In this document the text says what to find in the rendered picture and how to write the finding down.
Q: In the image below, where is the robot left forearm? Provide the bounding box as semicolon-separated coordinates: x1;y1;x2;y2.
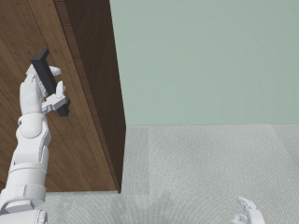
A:
0;113;51;216

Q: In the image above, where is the left robot hand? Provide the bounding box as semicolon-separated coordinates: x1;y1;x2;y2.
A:
20;64;66;115

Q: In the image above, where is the right robot hand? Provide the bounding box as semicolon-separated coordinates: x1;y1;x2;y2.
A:
231;196;266;224

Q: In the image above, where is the robot left upper arm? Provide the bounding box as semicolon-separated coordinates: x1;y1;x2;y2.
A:
0;209;49;224

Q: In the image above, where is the handle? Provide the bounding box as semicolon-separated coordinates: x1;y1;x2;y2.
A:
30;48;71;117

